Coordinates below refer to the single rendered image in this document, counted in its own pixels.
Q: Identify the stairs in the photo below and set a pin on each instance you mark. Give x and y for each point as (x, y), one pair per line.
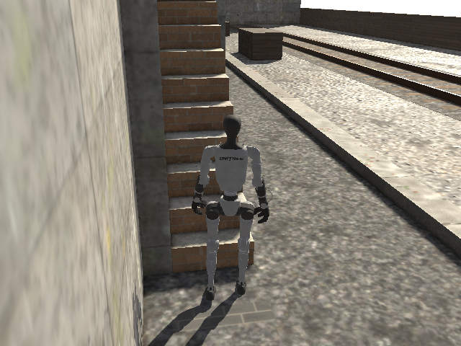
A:
(195, 91)

